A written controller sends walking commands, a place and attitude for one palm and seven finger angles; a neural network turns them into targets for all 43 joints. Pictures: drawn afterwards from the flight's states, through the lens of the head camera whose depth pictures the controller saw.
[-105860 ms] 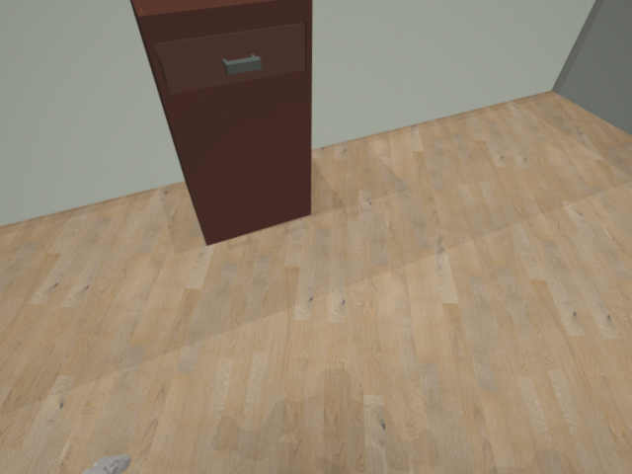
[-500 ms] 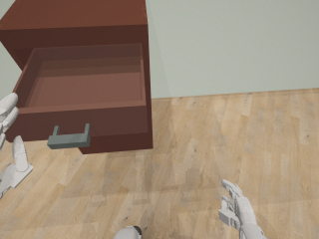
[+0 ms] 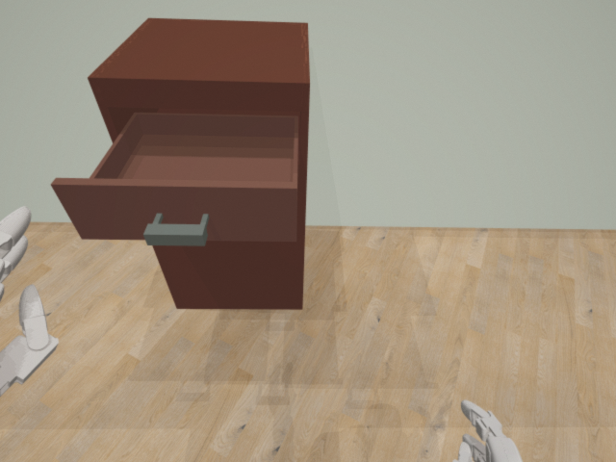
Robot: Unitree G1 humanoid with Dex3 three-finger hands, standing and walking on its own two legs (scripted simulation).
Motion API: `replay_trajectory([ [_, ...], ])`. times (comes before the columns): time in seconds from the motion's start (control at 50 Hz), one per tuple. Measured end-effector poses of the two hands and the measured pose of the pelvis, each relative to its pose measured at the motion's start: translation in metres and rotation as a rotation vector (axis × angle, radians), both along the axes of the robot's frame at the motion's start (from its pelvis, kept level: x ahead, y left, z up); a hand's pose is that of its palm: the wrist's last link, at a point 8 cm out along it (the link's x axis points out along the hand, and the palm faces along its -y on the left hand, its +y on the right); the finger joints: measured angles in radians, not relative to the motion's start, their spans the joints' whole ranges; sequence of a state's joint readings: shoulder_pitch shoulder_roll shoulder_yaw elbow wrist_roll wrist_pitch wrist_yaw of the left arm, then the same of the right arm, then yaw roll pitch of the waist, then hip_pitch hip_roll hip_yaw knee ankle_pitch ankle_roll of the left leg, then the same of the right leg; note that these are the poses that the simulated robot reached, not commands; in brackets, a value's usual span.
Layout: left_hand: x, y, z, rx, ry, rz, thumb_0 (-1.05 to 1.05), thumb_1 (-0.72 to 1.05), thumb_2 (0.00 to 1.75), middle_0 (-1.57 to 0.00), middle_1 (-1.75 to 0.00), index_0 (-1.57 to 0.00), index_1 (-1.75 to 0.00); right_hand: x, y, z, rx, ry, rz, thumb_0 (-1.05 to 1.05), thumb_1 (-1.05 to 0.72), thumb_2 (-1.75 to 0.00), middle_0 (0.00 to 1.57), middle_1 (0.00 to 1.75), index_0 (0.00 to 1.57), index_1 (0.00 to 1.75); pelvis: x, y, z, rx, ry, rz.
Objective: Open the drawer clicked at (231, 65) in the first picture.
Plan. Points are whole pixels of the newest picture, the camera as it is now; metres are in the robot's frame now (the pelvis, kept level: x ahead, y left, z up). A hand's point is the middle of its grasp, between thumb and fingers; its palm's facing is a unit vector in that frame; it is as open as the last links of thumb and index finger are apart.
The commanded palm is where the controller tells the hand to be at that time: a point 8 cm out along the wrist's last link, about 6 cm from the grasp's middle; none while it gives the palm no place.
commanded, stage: stop stepping back and stand still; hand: left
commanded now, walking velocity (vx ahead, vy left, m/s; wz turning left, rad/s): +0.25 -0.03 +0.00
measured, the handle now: (179, 226) +0.52 +0.27 -0.01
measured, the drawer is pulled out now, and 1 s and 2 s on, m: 0.29 0.29 0.29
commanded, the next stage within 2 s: let the arm hang, fingers relaxed in 0.38 s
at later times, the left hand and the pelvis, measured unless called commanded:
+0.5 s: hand (54, 356) +0.17 +0.23 +0.18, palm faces +0.39 -0.76 -0.52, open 7.4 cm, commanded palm none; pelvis -0.02 -0.01 +0.00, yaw +0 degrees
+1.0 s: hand out of the picture -0.04 +0.19 -0.16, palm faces +0.05 -0.97 -0.25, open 7.2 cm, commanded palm none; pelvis -0.02 -0.01 +0.01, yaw +1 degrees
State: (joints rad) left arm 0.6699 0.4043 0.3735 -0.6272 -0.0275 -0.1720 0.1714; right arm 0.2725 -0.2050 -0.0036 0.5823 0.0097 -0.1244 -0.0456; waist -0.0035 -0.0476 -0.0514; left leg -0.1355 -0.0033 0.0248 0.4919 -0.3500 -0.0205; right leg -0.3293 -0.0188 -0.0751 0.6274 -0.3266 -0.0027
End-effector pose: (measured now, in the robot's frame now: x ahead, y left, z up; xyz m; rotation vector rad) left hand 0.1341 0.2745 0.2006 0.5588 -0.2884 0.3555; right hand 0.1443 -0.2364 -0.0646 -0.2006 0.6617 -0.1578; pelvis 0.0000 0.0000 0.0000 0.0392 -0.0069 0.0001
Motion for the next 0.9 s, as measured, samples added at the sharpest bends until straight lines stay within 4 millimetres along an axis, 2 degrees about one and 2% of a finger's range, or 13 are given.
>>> replay_trajectory([
  [0.06, -0.006, -0.002, 0.006, 0.015, -0.042, 0.022, 0.02, 0.89, 0.9, -0.21, -0.3, -0.21, -0.31, -0.008, 0.008, -0.015, 0.053, 0.018, 0.019, 0.01, -0.9, -0.9, 0.2, 0.3, 0.2, 0.3, -0.008, -0.005, -0.003, -0.029, -0.015, 0.008],
  [0.14, -0.008, -0.002, -0.008, -0.043, -0.007, 0.041, 0.01, 0.89, 0.9, -0.21, -0.3, -0.21, -0.31, -0.021, 0.01, -0.026, 0.079, 0.095, 0.022, 0.01, -0.9, -0.9, 0.21, 0.3, 0.21, 0.3, -0.023, -0.007, -0.001, -0.026, -0.003, 0.006],
  [0.28, -0.016, -0.009, -0.037, -0.124, 0.123, -0.004, 0.02, 0.89, 0.9, -0.21, -0.3, -0.21, -0.31, -0.045, -0.004, -0.01, -0.012, 0.126, -0.012, 0.01, -0.9, -0.9, 0.21, 0.3, 0.21, 0.3, -0.031, -0.005, 0.004, -0.023, 0.025, -0.002],
  [0.4, -0.017, -0.009, -0.008, -0.016, 0.046, -0.036, 0.02, 0.88, 0.9, -0.21, -0.31, -0.21, -0.31, -0.051, -0.011, -0.003, -0.031, 0.091, -0.033, 0.01, -0.9, -0.9, 0.21, 0.3, 0.2, 0.3, -0.031, -0.006, 0.006, -0.03, 0.011, 0.006],
  [0.48, -0.013, -0.008, 0.005, 0.031, 0.023, 0.004, 0.02, 0.89, 0.9, -0.21, -0.3, -0.21, -0.31, -0.044, -0.011, -0.01, 0.015, 0.089, -0.027, 0.01, -0.9, -0.9, 0.2, 0.3, 0.2, 0.3, -0.024, -0.013, 0.006, -0.037, 0.016, 0.0],
  [0.52, -0.002, -0.006, -0.023, 0.052, 0.116, 0.022, 0.01, 0.89, 0.9, -0.21, -0.3, -0.21, -0.31, -0.037, -0.014, -0.027, 0.044, 0.097, 0.008, 0.01, -0.9, -0.9, 0.2, 0.3, 0.2, 0.3, -0.023, -0.017, -0.004, -0.014, 0.028, 0.0],
  [0.56, 0.01, -0.003, -0.083, -0.048, 0.334, 0.057, 0.01, 0.89, 0.9, -0.2, -0.3, -0.2, -0.3, -0.034, -0.016, -0.048, 0.071, 0.15, 0.021, 0.01, -0.9, -0.9, 0.2, 0.3, 0.2, 0.3, -0.024, -0.016, -0.01, -0.021, 0.032, 0.008],
  [0.6, 0.01, -0.006, -0.153, -0.191, 0.591, 0.096, 0.0, 0.9, 0.9, -0.2, -0.3, -0.2, -0.3, -0.037, -0.016, -0.062, 0.091, 0.215, 0.024, 0.01, -0.9, -0.9, 0.2, 0.3, 0.2, 0.3, -0.023, -0.015, -0.013, -0.026, 0.025, 0.029],
  [0.66, -0.019, -0.029, -0.247, -0.385, 0.931, 0.129, 0.01, 0.9, 0.9, -0.2, -0.3, -0.2, -0.3, -0.051, -0.013, -0.069, 0.083, 0.309, 0.033, 0.01, -0.91, -0.9, 0.2, 0.3, 0.2, 0.3, -0.023, -0.015, -0.013, -0.026, 0.004, 0.035],
  [0.72, -0.067, -0.062, -0.314, -0.543, 1.221, 0.119, 0.01, 0.91, 0.9, -0.2, -0.3, -0.19, -0.3, -0.074, -0.011, -0.065, 0.058, 0.391, 0.012, 0.01, -0.91, -0.9, 0.2, 0.3, 0.2, 0.3, -0.024, -0.016, -0.012, -0.024, -0.018, 0.024],
  [0.74, -0.085, -0.073, -0.329, -0.587, 1.307, 0.117, 0.01, 0.91, 0.9, -0.2, -0.3, -0.2, -0.3, -0.083, -0.011, -0.063, 0.047, 0.421, 0.004, 0.01, -0.91, -0.9, 0.2, 0.3, 0.2, 0.3, -0.024, -0.016, -0.01, -0.026, -0.02, 0.021],
  [0.78, -0.106, -0.069, -0.339, -0.653, 1.35, 0.204, -0.02, 0.98, 0.9, -0.21, -0.3, -0.2, -0.3, -0.103, -0.012, -0.058, 0.025, 0.496, -0.003, 0.0, -0.91, -0.9, 0.2, 0.3, 0.2, 0.3, -0.024, -0.018, -0.005, -0.037, -0.014, 0.027],
  [0.9, -0.157, -0.05, -0.337, -0.631, 1.53, 0.296, -0.02, 0.99, 0.9, -0.21, -0.3, -0.21, -0.3, -0.146, -0.014, -0.058, 0.009, 0.675, -0.042, 0.0, -0.91, -0.9, 0.2, 0.3, 0.2, 0.3, -0.023, -0.016, 0.006, -0.053, 0.003, 0.027],
])
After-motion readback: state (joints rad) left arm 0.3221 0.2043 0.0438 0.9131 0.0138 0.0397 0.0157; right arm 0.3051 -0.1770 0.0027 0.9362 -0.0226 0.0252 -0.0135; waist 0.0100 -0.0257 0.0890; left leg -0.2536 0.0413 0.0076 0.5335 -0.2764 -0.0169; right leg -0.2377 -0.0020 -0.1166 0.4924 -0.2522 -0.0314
